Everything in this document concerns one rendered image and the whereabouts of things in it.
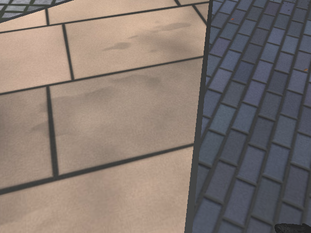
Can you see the robot right hand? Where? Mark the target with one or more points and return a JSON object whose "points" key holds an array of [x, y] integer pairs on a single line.
{"points": [[292, 228]]}

